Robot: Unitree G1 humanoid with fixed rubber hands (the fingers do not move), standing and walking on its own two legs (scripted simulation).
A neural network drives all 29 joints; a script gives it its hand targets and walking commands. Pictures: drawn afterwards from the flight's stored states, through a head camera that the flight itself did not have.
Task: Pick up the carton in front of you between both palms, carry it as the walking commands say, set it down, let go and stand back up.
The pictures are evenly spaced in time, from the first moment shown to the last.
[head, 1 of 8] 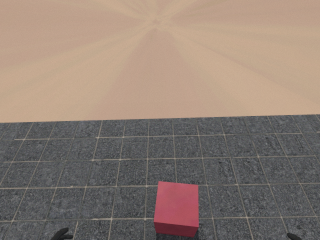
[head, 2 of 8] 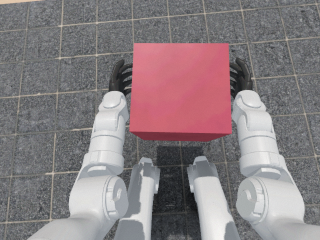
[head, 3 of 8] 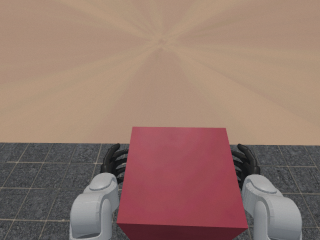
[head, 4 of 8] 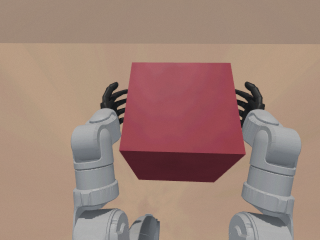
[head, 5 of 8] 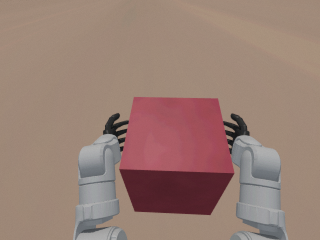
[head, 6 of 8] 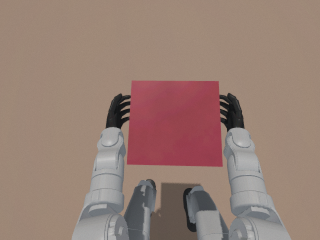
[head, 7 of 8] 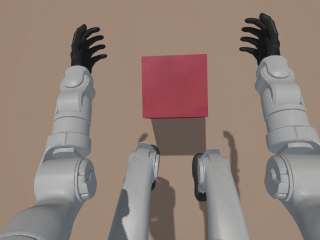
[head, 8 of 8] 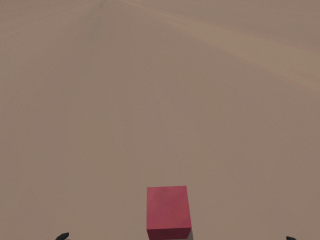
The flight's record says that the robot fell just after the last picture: no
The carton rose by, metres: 1.03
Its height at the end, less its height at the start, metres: +0.31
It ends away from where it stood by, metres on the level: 4.76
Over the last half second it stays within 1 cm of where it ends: yes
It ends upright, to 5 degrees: yes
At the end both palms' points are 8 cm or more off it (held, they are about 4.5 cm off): yes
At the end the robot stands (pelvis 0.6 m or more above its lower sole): yes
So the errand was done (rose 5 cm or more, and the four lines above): yes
